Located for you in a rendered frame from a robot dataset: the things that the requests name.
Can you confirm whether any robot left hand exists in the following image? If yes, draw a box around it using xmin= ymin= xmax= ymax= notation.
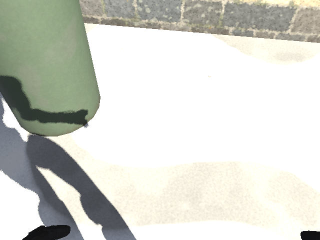
xmin=22 ymin=225 xmax=71 ymax=240

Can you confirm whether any robot right hand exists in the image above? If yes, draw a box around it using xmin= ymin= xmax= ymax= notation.
xmin=300 ymin=230 xmax=320 ymax=240

